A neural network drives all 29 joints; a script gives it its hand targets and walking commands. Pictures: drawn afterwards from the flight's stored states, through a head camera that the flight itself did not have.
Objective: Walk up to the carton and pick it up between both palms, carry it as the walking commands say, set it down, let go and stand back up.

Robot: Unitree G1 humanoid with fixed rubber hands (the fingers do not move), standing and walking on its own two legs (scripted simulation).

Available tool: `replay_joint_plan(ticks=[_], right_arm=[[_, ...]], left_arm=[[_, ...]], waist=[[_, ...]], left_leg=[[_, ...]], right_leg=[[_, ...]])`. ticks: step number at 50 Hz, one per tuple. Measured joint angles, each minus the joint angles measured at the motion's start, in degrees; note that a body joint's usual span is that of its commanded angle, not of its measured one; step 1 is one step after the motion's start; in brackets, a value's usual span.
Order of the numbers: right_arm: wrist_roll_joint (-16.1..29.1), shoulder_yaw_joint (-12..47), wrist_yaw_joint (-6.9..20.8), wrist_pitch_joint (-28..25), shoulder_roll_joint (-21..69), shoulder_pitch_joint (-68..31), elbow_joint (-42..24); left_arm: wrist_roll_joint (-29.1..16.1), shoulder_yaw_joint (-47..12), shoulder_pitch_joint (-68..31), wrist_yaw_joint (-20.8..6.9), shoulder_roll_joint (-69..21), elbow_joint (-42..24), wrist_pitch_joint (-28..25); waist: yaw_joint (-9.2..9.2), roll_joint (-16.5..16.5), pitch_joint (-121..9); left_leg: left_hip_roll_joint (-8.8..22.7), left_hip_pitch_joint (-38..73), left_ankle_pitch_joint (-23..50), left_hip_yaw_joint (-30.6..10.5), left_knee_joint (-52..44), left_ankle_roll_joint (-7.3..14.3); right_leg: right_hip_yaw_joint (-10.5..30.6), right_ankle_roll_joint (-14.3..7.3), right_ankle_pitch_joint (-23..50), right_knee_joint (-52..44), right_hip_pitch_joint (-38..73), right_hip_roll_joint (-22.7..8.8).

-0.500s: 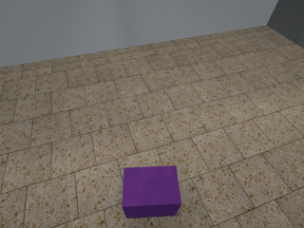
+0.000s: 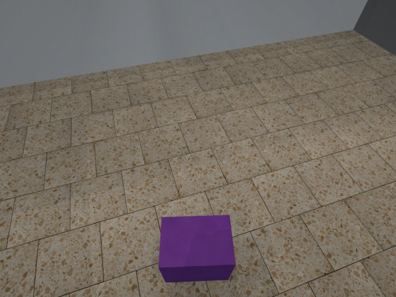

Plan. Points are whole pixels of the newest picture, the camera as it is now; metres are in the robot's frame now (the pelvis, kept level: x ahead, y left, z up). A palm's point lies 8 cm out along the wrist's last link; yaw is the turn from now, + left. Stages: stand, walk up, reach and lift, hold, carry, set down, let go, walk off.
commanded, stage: stand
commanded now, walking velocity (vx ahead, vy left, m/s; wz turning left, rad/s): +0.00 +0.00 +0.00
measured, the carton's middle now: (196, 249) +0.39 +0.01 -0.64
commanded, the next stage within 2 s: reach and lift in 0.58 s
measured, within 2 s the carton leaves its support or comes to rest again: neither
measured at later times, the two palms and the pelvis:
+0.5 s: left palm out of the picture -0.01 +0.21 -0.15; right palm out of the picture -0.03 -0.22 -0.14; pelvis -0.01 +0.00 +0.00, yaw +1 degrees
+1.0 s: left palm out of the picture +0.12 +0.22 -0.16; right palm out of the picture +0.12 -0.21 -0.16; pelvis -0.06 -0.01 -0.04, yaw +1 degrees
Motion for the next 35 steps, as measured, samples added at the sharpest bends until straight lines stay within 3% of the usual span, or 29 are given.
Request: replay_joint_plan(ticks=[32,35], right_arm=[[-0.2,-0.7,0.3,0.3,-0.5,-1.1,-2.1],[2.4,0.1,-0.3,9.5,-1.4,-3.7,-12.3]], left_arm=[[-0.2,0.8,-0.5,-0.5,1.7,-1.3,0.3],[-3.4,-1.3,-3.0,-0.3,3.4,-11.5,9.3]], waist=[[0.57,-0.9,0.9],[0.42,-1.4,-1.4]], left_leg=[[0.0,-0.6,0.8,-0.8,0.8,-0.3],[0.0,-11.1,-2.1,-0.5,9.8,-0.2]], right_leg=[[-1.2,-0.2,0.6,0.5,-0.1,-0.4],[-1.4,-0.3,-2.4,9.5,-10.6,-0.7]])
